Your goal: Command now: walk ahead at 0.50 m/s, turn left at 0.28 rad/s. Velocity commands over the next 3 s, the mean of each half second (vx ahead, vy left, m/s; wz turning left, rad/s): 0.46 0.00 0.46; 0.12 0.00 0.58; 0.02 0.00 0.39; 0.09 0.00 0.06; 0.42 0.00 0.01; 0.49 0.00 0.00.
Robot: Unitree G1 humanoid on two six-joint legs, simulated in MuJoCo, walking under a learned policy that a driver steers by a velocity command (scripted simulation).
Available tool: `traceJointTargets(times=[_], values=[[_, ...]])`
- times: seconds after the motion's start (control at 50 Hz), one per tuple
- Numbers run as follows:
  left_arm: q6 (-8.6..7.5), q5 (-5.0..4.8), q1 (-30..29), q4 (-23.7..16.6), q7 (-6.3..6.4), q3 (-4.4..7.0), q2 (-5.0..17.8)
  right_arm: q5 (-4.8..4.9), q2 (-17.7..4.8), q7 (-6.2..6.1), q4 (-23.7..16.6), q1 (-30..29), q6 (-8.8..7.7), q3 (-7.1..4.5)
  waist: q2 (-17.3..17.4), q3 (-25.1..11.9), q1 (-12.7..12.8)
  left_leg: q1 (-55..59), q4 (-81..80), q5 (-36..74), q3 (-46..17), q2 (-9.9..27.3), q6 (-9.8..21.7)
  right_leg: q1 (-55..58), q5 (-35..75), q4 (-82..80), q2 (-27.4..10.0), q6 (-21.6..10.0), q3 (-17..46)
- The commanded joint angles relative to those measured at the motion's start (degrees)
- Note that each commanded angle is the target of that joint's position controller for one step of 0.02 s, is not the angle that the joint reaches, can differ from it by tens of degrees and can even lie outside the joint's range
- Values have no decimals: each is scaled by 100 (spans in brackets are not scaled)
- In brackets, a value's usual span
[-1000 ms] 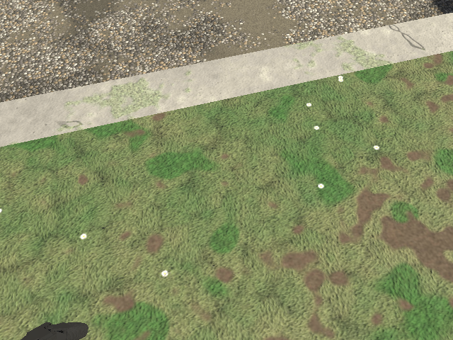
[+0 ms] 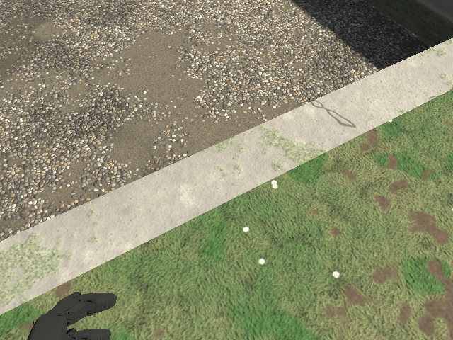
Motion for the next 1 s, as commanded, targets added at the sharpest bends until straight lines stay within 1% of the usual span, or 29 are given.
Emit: traceJointTargets(times=[0.02,0.06,0.08,0.12,0.16,0.2,0.28,0.36,0.38,0.42,0.44,0.46,0.48,0.5,0.52,0.54,0.56,0.58,0.6,0.62,0.66,0.68,0.72,0.82,0.9,0.94,0.96,0.98,1.0], values=[[50,-11,2062,225,88,380,1035,171,-800,6,-632,-164,-222,-139,-1062,-1392,1161,-3744,3164,-276,-430,170,85,4189,-1415,-1353,-2170,-1147,3269],[16,-2,1383,247,69,269,681,83,-695,-15,-733,-622,-171,-160,-681,-525,845,-3524,2773,537,-246,555,53,2850,-757,-1723,-1712,-924,2059],[-37,35,1171,268,59,239,560,53,-615,-22,-703,-551,-93,-188,-772,-358,658,-3209,2576,808,-292,701,32,2387,-421,-1933,-1542,-844,1617],[-130,50,985,363,49,273,551,64,-353,-14,-660,-401,51,-161,-703,-224,475,-2863,2453,1069,-262,758,-35,1897,102,-2246,-1469,-873,1084],[-195,60,948,483,69,324,663,40,-282,-24,-763,-556,137,-167,-532,-65,408,-3044,2213,1431,-320,785,-97,1787,542,-2414,-1486,-905,647],[-198,74,1019,604,109,359,746,19,-253,-2,-874,-803,146,-165,-423,28,450,-3263,1678,1980,-354,780,-132,1917,828,-2472,-1444,-896,247],[-126,36,1175,761,184,408,952,9,-116,156,-1103,-1513,77,-91,-281,204,707,-3076,358,2959,50,687,-57,2091,1025,-2529,-1328,-749,-478],[22,-68,1573,986,201,474,1129,13,-110,282,-1463,-2202,79,-60,-205,413,948,-3309,-330,2743,338,604,137,2858,1294,-2320,-1550,-668,-755],[82,-88,1538,1009,211,484,1165,-5,-142,315,-1549,-2282,79,-75,-228,470,910,-3303,-479,2550,442,532,201,3010,1906,-2082,-1568,-604,-853],[201,-139,1415,968,268,525,1323,-71,-286,381,-1618,-2045,84,-166,-438,141,675,-2730,-562,2108,793,148,368,3191,4027,-1236,-1531,-447,-1026],[254,-170,1347,928,306,540,1376,-76,-444,388,-1541,-1581,83,-257,-545,-192,418,-2132,-580,1938,938,-104,479,3166,4823,-526,-1458,-351,-1075],[288,-218,1272,903,324,526,1343,-65,-666,352,-1340,-812,77,-402,-460,-610,-8,-1098,-935,2332,973,-356,652,2843,4793,515,-1280,-166,-1172],[247,-181,1332,852,308,463,1199,-84,-1052,217,-1190,-96,115,-569,-61,-1024,-373,388,-1335,3742,447,-148,907,1805,3378,2062,-948,216,-1236],[168,246,2026,676,209,226,359,-99,-1706,88,-1254,-247,176,-631,1648,-1608,393,2429,-556,6867,-1638,1430,1739,-465,-3026,4219,-36,623,-1009],[45,100,2201,695,137,208,761,-178,-1600,166,-1626,-279,111,-562,1037,-3088,156,2938,-1193,6028,-3616,2266,2694,-993,-3573,5378,362,675,417],[25,-130,1446,595,140,327,1130,-171,-1251,222,-1688,-511,93,-492,291,-2606,-76,2409,-1486,5723,-2879,1947,2374,-1194,-3001,5313,45,538,723],[55,-148,1107,446,199,307,1078,-62,-990,224,-1671,-871,67,-422,24,-1780,86,1572,-1606,5248,-2237,1652,2064,-1407,-2495,4845,-145,470,601],[124,-60,1058,530,292,316,1027,1,-785,193,-1678,-1139,76,-360,-206,-1182,283,704,-1771,4997,-1862,1408,1836,-1287,-2183,4445,-321,512,574],[215,-38,1135,528,361,348,1082,-47,-742,150,-1701,-1289,91,-339,-59,-915,482,-75,-1943,4946,-1668,1275,1769,-906,-1956,4175,-402,525,618],[284,-35,1216,512,374,363,1091,-125,-734,122,-1746,-1335,123,-329,87,-859,601,-540,-2069,4886,-1591,1176,1765,-583,-1838,4049,-369,546,628],[344,12,1364,548,408,327,904,-183,-801,70,-1732,-1358,134,-360,211,-939,698,-920,-2055,5253,-1324,1021,1755,-339,-1655,3566,-254,631,555],[358,31,1305,524,416,297,785,-146,-840,39,-1695,-1269,142,-383,214,-1042,690,-876,-1996,5406,-1270,970,1729,-391,-1485,3267,-189,670,558],[391,52,1140,478,421,267,728,-104,-910,-42,-1691,-1224,208,-409,229,-1194,651,-853,-1890,5173,-1301,903,1646,-397,-1128,2819,-124,751,601],[470,17,612,296,368,250,715,-79,-883,-162,-1789,-1322,397,-405,539,-983,525,-1172,-1906,2916,-1747,660,1338,-152,-708,1810,38,767,724],[335,-52,536,196,280,293,739,-51,-767,-170,-1853,-1306,474,-376,911,-876,467,-831,-1623,2824,-2383,649,1259,121,-1057,884,179,594,741],[231,-39,906,290,229,346,761,26,-708,-202,-1886,-1390,519,-344,948,-851,694,-835,-1288,2854,-2491,442,995,827,-208,-480,118,376,644],[218,51,1083,297,237,426,1049,17,-543,-223,-1913,-1238,531,-301,467,-972,648,-1235,-724,1942,-2213,150,687,1525,640,-860,-617,117,1170],[307,141,874,277,263,549,1568,26,-351,-220,-1961,-715,523,-275,-1425,-934,156,-2290,426,-367,-1039,-876,256,2162,2353,-889,-1802,-667,2332],[334,221,969,266,241,511,1330,-41,-788,-221,-1968,-767,456,-396,-1833,-961,404,-2864,1881,-1262,-631,-887,-57,2071,2647,-1076,-2403,-1391,3218]])
Next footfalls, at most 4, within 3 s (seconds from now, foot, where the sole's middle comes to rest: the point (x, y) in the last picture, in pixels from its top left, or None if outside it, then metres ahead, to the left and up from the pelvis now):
0.48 left None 0.39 0.17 -0.76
0.96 right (238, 320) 0.51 -0.03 -0.76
1.34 left None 0.30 0.15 -0.76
1.64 right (245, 338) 0.46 -0.04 -0.76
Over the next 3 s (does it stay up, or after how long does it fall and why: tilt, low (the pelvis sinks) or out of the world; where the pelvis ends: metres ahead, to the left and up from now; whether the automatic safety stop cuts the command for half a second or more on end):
stays up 0.68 0.34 0.00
